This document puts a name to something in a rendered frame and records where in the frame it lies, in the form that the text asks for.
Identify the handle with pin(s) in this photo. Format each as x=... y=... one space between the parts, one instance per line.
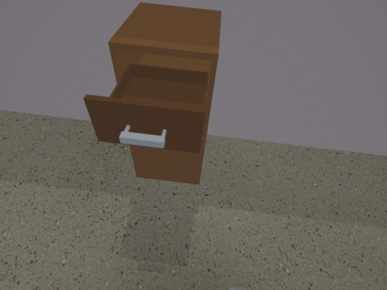
x=127 y=137

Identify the cabinet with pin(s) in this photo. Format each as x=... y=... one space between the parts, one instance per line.
x=172 y=37

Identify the drawer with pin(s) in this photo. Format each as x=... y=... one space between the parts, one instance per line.
x=150 y=99

